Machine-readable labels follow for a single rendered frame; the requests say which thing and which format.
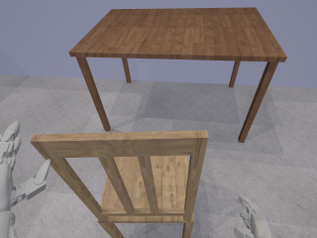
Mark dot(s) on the table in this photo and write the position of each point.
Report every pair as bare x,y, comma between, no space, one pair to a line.
232,34

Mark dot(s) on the right robot hand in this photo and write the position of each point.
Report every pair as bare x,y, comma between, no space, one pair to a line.
257,225

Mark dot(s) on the robot left forearm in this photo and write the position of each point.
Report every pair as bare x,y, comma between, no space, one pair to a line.
7,221

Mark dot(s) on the chair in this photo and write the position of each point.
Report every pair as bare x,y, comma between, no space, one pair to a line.
148,177

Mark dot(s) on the left robot hand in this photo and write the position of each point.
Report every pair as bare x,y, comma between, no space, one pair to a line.
9,147

